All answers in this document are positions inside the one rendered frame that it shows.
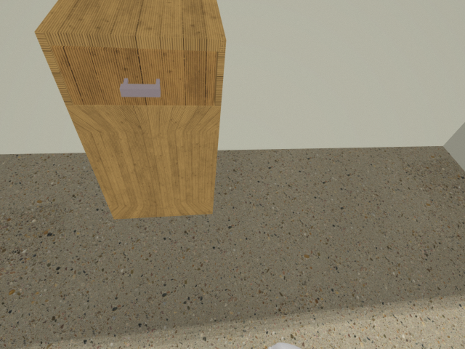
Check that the cabinet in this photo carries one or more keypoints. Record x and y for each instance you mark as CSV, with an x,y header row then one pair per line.
x,y
149,160

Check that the handle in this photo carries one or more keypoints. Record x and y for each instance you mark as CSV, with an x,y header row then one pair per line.
x,y
140,90

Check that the drawer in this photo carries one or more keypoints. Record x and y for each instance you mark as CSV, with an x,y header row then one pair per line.
x,y
93,75

